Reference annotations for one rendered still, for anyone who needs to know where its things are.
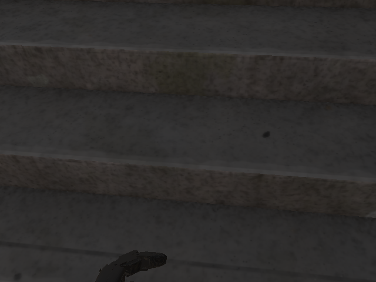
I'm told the robot left hand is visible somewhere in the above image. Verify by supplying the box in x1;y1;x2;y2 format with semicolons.
95;250;167;282

